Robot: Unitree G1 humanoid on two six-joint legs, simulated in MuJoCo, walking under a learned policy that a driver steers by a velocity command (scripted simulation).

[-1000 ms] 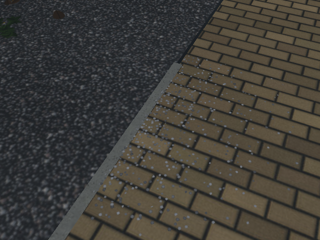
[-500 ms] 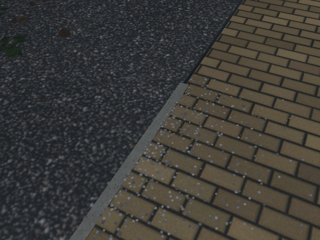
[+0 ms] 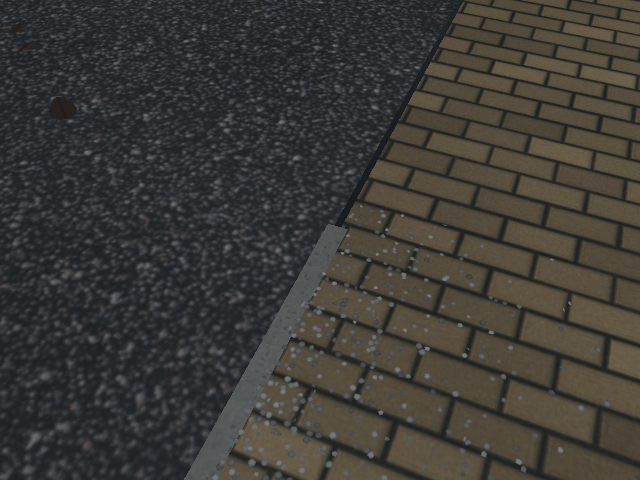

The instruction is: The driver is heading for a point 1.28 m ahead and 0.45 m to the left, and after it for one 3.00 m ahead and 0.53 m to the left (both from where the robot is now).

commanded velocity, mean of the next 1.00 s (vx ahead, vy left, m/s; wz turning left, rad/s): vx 0.50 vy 0.00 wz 0.25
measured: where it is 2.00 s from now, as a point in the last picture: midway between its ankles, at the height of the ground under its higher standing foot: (231, 302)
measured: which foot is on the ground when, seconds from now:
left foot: down 0.00-0.32, up 0.34-0.86, down 0.88-1.00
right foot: up 0.00-0.28, down 0.30-0.88, up 0.90-1.00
